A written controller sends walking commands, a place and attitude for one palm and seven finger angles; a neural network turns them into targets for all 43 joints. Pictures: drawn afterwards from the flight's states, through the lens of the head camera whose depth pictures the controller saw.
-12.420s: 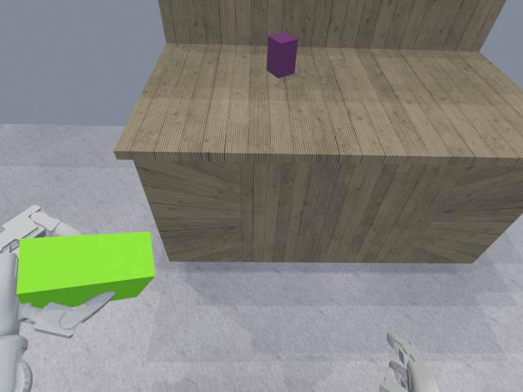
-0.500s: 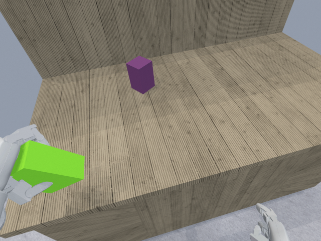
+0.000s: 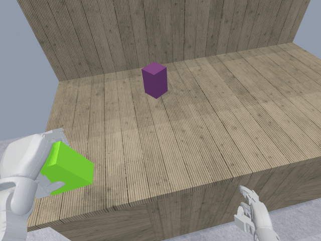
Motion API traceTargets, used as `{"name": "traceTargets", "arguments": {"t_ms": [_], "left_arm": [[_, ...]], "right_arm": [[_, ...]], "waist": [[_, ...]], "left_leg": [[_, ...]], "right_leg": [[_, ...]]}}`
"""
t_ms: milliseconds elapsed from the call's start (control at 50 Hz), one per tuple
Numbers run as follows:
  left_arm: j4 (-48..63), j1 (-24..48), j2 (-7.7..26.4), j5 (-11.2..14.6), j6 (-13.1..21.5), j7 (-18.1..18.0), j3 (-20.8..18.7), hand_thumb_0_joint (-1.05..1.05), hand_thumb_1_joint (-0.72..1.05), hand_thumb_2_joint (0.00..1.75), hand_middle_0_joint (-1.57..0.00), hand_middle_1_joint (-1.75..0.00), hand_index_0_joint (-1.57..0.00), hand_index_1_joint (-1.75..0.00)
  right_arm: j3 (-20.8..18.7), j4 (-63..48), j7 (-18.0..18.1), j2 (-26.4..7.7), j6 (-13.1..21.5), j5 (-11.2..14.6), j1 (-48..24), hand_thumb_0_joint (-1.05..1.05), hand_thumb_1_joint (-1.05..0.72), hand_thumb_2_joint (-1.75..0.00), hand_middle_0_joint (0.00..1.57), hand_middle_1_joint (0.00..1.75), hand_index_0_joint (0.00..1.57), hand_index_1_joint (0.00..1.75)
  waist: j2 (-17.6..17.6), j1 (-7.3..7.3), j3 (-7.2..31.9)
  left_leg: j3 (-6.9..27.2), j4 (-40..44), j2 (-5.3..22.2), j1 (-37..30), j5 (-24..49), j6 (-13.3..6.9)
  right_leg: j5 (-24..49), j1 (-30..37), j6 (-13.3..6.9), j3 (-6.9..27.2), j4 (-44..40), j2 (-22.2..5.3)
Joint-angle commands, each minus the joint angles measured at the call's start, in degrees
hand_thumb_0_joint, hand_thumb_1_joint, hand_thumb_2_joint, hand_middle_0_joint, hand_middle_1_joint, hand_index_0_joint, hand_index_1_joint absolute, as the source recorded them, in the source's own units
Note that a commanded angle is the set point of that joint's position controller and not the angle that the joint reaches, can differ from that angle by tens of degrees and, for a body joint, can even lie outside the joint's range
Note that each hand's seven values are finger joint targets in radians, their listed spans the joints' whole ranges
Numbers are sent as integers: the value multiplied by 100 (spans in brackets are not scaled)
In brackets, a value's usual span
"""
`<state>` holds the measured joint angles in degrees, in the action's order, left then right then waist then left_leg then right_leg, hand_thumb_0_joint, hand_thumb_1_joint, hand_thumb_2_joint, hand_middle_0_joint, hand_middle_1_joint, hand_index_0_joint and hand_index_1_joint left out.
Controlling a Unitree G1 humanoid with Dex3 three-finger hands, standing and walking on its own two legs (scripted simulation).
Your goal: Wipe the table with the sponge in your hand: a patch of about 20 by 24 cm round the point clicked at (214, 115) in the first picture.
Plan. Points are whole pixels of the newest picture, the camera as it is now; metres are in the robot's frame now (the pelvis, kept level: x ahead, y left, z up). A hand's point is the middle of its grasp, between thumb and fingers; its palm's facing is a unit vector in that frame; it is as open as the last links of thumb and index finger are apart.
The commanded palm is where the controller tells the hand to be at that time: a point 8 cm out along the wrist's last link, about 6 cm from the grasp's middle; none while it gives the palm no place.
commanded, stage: turn the palm down, sponge in hand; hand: left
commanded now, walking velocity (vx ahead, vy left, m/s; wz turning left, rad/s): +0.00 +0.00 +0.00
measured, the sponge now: (62, 173) +0.22 +0.27 +0.08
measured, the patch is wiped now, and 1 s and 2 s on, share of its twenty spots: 0.00 0.00 0.00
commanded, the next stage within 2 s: move the sponge above the wiping area in 0.78 s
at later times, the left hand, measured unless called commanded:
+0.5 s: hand (50, 163) +0.22 +0.28 +0.12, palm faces +0.06 -0.07 -1.00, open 9.3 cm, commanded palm +0.19 +0.28 +0.19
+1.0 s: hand (54, 164) +0.22 +0.28 +0.12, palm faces +0.06 -0.07 -1.00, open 9.3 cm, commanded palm +0.19 +0.27 +0.18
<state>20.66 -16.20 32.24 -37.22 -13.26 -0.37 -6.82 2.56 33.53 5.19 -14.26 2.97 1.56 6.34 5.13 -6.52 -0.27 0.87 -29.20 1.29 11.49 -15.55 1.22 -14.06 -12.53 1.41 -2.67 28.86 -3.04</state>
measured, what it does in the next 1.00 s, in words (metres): stands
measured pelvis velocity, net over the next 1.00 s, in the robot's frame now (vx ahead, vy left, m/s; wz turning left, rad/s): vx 0.00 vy -0.01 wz -0.01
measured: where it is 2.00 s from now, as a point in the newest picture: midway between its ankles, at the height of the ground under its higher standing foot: outside the picture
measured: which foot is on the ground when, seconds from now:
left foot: down 0.00-1.00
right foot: down 0.00-1.00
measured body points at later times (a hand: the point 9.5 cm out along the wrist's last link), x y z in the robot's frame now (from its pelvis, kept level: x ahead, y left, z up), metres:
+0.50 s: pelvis +0.00 +0.00 +0.01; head -0.01 -0.05 +0.45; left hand +0.21 +0.28 +0.18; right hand +0.25 -0.20 -0.07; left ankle +0.00 +0.13 -0.74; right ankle +0.02 -0.14 -0.74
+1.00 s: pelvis +0.00 -0.01 +0.01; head -0.02 -0.05 +0.45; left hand +0.21 +0.28 +0.17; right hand +0.25 -0.21 -0.07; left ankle +0.00 +0.13 -0.74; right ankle +0.02 -0.14 -0.74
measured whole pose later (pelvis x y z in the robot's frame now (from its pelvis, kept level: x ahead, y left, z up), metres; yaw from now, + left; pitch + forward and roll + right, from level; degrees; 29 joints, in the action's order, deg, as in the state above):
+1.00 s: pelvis +0.00 -0.01 +0.01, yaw +0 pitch -4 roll +0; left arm 13.8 -10.2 30.2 -50.1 -17.1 1.7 -0.7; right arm 1.5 37.7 3.4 -15.3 2.6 1.5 2.4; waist 6.3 -7.5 -1.0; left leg 0.6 -23.8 1.7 7.6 -12.6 1.7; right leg -11.8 -9.5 0.7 -2.5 24.9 -2.5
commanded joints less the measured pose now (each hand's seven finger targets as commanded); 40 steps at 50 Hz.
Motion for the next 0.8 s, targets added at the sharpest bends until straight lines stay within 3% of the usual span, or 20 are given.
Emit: {"name": "traceTargets", "arguments": {"t_ms": [0, 160, 200, 260, 280, 320, 340, 360, 380, 440, 460, 480, 540, 560, 580, 640, 660, 680, 760, 780], "left_arm": [[1024, 1099, 1309, -449, 67, -286, -837, 0, 10, 130, -120, -160, -120, -160], [877, 1602, 1266, -911, -322, -141, -522, 0, 10, 130, -120, -160, -120, -160], [666, 1528, 1166, -1005, -336, -72, -339, 0, 10, 130, -120, -160, -120, -160], [809, 1587, 1335, -1202, -360, -20, -493, 0, 10, 130, -120, -160, -120, -160], [718, 1673, 1250, -1277, -359, -6, -346, 0, 10, 130, -120, -160, -120, -160], [573, 1626, 1338, -1380, -351, -19, -420, 0, 10, 130, -120, -160, -120, -160], [557, 1607, 1226, -1390, -365, -31, -332, 0, 10, 130, -120, -160, -120, -160], [615, 1601, 1345, -1421, -415, -44, -518, 0, 10, 130, -120, -160, -120, -160], [585, 1750, 1253, -1435, -407, -41, -377, 0, 10, 130, -120, -160, -120, -160], [445, 1620, 1157, -1334, -375, -35, -315, 0, 10, 130, -120, -160, -120, -160], [555, 1661, 1264, -1351, -400, -35, -472, 0, 10, 130, -120, -160, -120, -160], [555, 1842, 1179, -1398, -388, -15, -280, 0, 10, 130, -120, -160, -120, -160], [476, 1669, 1162, -1372, -346, -20, -288, 0, 10, 130, -120, -160, -120, -160], [586, 1652, 1247, -1378, -365, -18, -432, 0, 10, 130, -120, -160, -120, -160], [556, 1786, 1219, -1411, -345, -10, -341, 0, 10, 130, -120, -160, -120, -160], [481, 1694, 1162, -1389, -306, -21, -303, 0, 10, 130, -120, -160, -120, -160], [555, 1712, 1264, -1382, -331, -27, -454, 0, 10, 130, -120, -160, -120, -160], [511, 1839, 1207, -1402, -318, -32, -349, 0, 10, 130, -120, -160, -120, -160], [550, 1728, 1259, -1399, -329, -59, -458, 0, 10, 130, -120, -160, -120, -160], [519, 1842, 1183, -1433, -327, -51, -330, 0, 10, 130, -120, -160, -120, -160]], "right_arm": [[-229, -844, 12, -576, 305, -9, -1011, 0, -90, -90, 20, 30, 20, 30], [-143, -805, -63, -557, 240, 47, -1605, 0, -90, -90, 20, 30, 20, 30], [-183, -743, -64, -586, 228, 20, -1400, 0, -90, -90, 20, 30, 20, 30], [-162, -761, -110, -562, 239, 20, -1673, 0, -90, -90, 20, 30, 20, 30], [-163, -747, -123, -585, 242, -14, -1494, 0, -90, -90, 20, 30, 20, 30], [-216, -654, -146, -616, 202, -26, -1454, 0, -90, -90, 20, 30, 20, 30], [-233, -660, -148, -582, 189, -9, -1466, 0, -90, -90, 20, 30, 20, 30], [-199, -686, -173, -563, 227, 11, -1706, 0, -90, -90, 20, 30, 20, 30], [-193, -671, -177, -589, 235, -18, -1557, 0, -90, -90, 20, 30, 20, 30], [-247, -626, -147, -587, 204, 13, -1538, 0, -90, -90, 20, 30, 20, 30], [-210, -653, -158, -558, 251, 34, -1759, 0, -90, -90, 20, 30, 20, 30], [-196, -648, -150, -585, 259, 2, -1625, 0, -90, -90, 20, 30, 20, 30], [-256, -620, -130, -580, 239, 6, -1535, 0, -90, -90, 20, 30, 20, 30], [-222, -653, -138, -555, 285, 24, -1758, 0, -90, -90, 20, 30, 20, 30], [-207, -636, -140, -582, 293, -8, -1586, 0, -90, -90, 20, 30, 20, 30], [-267, -598, -126, -573, 259, 6, -1560, 0, -90, -90, 20, 30, 20, 30], [-221, -640, -134, -546, 300, 28, -1773, 0, -90, -90, 20, 30, 20, 30], [-218, -623, -124, -573, 306, -1, -1606, 0, -90, -90, 20, 30, 20, 30], [-235, -626, -122, -551, 307, 26, -1754, 0, -90, -90, 20, 30, 20, 30], [-230, -611, -123, -575, 312, 1, -1605, 0, -90, -90, 20, 30, 20, 30]], "waist": [[119, -23, 877], [192, -80, 777], [-6, -45, 849], [92, -136, 885], [8, -136, 1007], [-54, -145, 982], [-42, -133, 957], [2, -175, 886], [-100, -164, 1092], [-161, -119, 886], [-172, -144, 815], [-104, -127, 962], [-117, -120, 923], [-76, -146, 844], [-187, -130, 1014], [-159, -119, 862], [-152, -147, 766], [-218, -140, 959], [-83, -153, 810], [-196, -140, 1002]], "left_leg": [[41, 637, -29, -158, 1336, -179], [97, 848, -118, -209, 1159, -201], [93, 847, -113, -233, 1254, -221], [124, 822, -152, -306, 1341, -239], [58, 799, -161, -300, 1449, -256], [99, 805, -153, -354, 1533, -246], [75, 795, -147, -363, 1573, -250], [116, 791, -172, -353, 1449, -253], [47, 776, -185, -375, 1536, -266], [38, 789, -167, -390, 1422, -261], [89, 787, -196, -390, 1330, -260], [14, 783, -195, -400, 1348, -272], [27, 798, -185, -433, 1390, -272], [66, 771, -208, -449, 1291, -270], [10, 763, -212, -437, 1387, -281], [19, 791, -183, -447, 1373, -268], [80, 799, -208, -432, 1224, -266], [0, 790, -215, -435, 1296, -283], [53, 804, -207, -457, 1237, -263], [-11, 773, -216, -466, 1366, -275]], "right_leg": [[523, 486, -288, -71, -515, 208], [456, 664, -376, 108, -671, 283], [485, 697, -336, 20, -696, 216], [557, 733, -404, 208, -723, 295], [626, 772, -373, 47, -673, 231], [684, 734, -373, 124, -741, 216], [702, 747, -363, 108, -745, 196], [602, 718, -425, 293, -781, 292], [682, 780, -385, 116, -731, 226], [602, 669, -333, 140, -835, 181], [490, 622, -398, 322, -864, 287], [506, 660, -355, 147, -808, 209], [586, 689, -340, 166, -835, 188], [483, 626, -399, 370, -882, 280], [573, 699, -359, 191, -809, 215], [574, 655, -341, 197, -862, 186], [399, 587, -397, 379, -910, 277], [466, 673, -349, 191, -839, 205], [433, 604, -398, 373, -892, 274], [543, 680, -358, 215, -822, 211]]}}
